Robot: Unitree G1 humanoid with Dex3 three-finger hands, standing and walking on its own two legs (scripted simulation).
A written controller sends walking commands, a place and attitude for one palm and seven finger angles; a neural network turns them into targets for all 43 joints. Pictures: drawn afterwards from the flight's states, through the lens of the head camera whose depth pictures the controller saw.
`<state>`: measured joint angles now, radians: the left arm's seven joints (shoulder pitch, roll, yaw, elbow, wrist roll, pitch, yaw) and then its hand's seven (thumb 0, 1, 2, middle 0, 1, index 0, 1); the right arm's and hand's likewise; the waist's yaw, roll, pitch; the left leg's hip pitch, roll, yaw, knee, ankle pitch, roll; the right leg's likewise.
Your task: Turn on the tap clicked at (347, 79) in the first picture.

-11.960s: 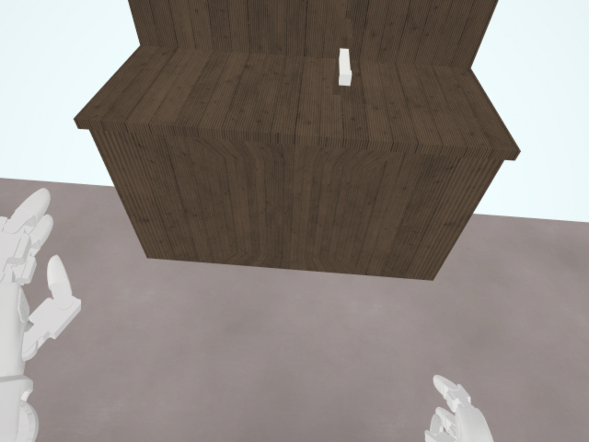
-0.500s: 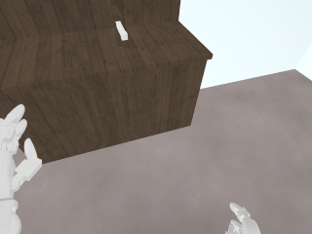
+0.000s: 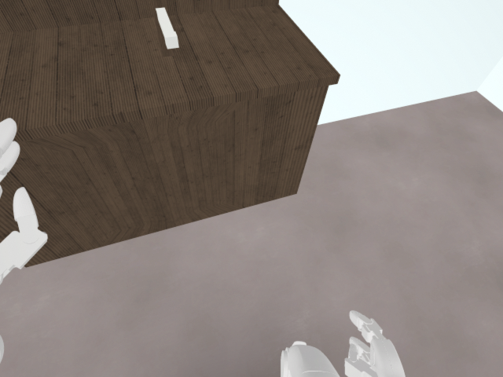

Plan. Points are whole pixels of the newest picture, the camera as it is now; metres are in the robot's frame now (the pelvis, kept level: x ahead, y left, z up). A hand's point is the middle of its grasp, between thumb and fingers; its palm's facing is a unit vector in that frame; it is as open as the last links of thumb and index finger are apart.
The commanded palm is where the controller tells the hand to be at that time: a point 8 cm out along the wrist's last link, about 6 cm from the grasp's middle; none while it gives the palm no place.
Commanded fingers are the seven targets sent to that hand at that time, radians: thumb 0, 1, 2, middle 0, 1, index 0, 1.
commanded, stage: shuffle to correct the standing spot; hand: left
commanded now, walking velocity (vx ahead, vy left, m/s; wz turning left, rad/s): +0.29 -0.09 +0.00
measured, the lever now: (171, 40) +0.81 +0.23 +0.08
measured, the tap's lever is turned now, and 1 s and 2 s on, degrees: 0 0 0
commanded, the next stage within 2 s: come to a stop and stand still in 1.96 s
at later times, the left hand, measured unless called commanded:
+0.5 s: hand (128, 140) +0.35 +0.18 +0.20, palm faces +0.43 -0.81 -0.41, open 7.4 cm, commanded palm +0.29 +0.21 +0.18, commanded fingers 0.00 0.90 0.90 -0.20 -0.30 -0.20 -0.30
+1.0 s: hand (190, 81) +0.47 +0.12 +0.21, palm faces +0.46 -0.79 -0.41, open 7.4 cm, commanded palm +0.40 +0.15 +0.18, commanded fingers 0.00 0.90 0.90 -0.20 -0.30 -0.20 -0.30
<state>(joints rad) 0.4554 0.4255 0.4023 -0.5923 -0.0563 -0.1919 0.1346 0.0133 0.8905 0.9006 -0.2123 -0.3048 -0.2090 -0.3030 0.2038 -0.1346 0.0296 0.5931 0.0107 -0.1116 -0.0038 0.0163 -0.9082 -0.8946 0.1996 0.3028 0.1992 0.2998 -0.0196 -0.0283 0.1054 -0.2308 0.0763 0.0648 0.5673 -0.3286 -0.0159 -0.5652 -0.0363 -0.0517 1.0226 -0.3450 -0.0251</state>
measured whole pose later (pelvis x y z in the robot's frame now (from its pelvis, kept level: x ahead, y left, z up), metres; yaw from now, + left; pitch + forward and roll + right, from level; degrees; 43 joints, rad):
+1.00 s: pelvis +0.25 -0.13 +0.00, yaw +3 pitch -2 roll +0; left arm 0.39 0.44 0.43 -0.57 -0.05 -0.20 0.15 0.01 0.89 0.90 -0.21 -0.31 -0.21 -0.30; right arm 0.20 -0.15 0.01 0.58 0.01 -0.13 -0.04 0.02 -0.91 -0.89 0.20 0.30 0.20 0.30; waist -0.02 -0.02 0.08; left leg -0.30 0.12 0.09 0.60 -0.25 -0.03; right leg -0.45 -0.02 -0.06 0.91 -0.42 -0.02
